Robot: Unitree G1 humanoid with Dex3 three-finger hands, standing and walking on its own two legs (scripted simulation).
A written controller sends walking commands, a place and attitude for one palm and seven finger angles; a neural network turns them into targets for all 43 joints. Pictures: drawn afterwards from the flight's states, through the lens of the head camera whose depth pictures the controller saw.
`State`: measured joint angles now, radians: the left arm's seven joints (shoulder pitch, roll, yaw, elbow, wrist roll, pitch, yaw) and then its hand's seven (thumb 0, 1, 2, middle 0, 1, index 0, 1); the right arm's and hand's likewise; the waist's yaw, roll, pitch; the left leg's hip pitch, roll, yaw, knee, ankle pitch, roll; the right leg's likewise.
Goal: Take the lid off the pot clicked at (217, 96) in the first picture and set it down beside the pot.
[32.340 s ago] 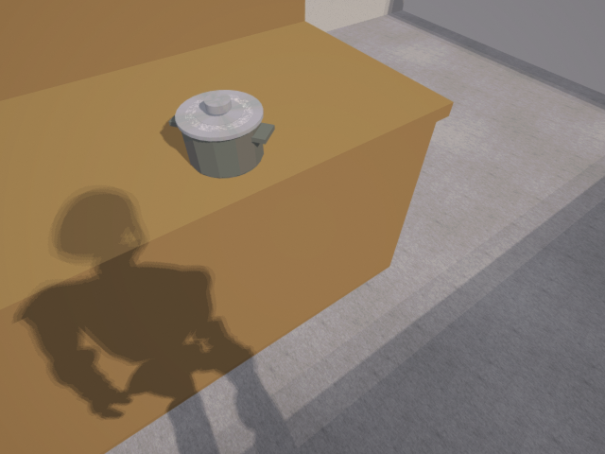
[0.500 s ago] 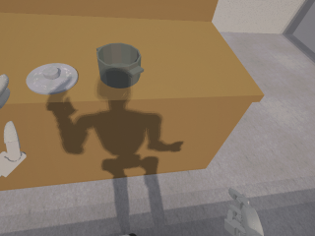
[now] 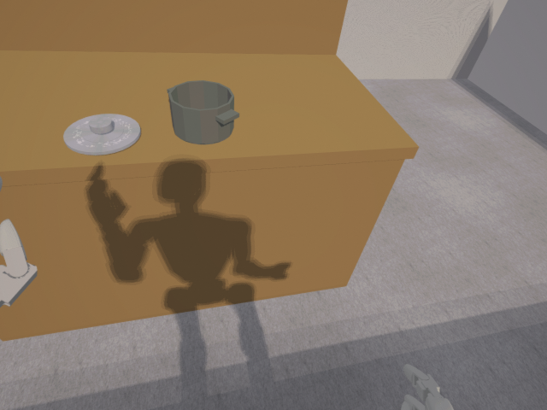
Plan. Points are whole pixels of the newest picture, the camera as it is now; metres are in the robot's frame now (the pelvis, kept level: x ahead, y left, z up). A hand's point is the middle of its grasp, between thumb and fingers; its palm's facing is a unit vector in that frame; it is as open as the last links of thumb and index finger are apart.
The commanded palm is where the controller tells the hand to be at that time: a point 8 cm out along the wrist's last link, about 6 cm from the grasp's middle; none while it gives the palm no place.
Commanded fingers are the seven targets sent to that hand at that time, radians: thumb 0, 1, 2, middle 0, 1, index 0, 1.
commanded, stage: stop stepping back and stand still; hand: left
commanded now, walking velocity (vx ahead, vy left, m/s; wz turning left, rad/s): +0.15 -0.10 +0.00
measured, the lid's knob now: (101, 125) +0.72 +0.40 +0.03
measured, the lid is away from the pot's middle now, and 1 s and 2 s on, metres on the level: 0.24 0.24 0.24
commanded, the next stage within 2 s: let the arm hang, fingers relaxed in 1.06 s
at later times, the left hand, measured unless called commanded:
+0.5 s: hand (118, 336) +0.25 +0.23 -0.04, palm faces +0.21 -0.93 -0.31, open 7.4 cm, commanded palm none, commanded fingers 0.00 0.90 0.90 -0.20 -0.30 -0.20 -0.30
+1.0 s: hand out of the picture +0.08 +0.17 -0.16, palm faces +0.10 -0.96 -0.25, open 7.3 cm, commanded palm none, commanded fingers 0.00 0.90 0.90 -0.20 -0.30 -0.20 -0.30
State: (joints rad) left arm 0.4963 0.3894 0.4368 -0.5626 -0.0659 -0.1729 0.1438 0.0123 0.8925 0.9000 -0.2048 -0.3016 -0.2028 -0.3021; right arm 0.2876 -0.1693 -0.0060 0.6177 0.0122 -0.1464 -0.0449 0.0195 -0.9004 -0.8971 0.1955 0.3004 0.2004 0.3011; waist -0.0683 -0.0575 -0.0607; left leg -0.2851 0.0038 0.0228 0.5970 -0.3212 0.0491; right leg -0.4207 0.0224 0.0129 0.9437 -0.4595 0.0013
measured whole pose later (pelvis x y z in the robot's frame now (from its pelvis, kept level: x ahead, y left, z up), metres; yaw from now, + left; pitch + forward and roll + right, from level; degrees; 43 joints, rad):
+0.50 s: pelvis +0.03 +0.00 +0.00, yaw +5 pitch +1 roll +0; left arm 0.18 0.24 0.14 0.36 0.02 0.02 0.04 0.00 0.91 0.90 -0.19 -0.30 -0.19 -0.30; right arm 0.20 -0.24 -0.04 0.76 -0.05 -0.05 0.00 0.01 -0.90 -0.90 0.20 0.30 0.20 0.30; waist -0.05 0.02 -0.04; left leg -0.30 -0.04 -0.02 0.56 -0.29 0.04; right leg -0.44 0.01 0.04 0.96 -0.51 0.01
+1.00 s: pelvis +0.07 -0.03 +0.01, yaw +5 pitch +0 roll -1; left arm 0.23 0.19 0.02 1.07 0.00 0.01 0.04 0.00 0.92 0.90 -0.20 -0.30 -0.20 -0.30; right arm 0.34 -0.11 -0.03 1.06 -0.01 0.02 -0.03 0.01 -0.90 -0.90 0.19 0.30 0.20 0.30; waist -0.03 0.02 0.07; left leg -0.16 0.00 0.01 0.48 -0.31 0.02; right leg -0.20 0.05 0.02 0.46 -0.25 -0.03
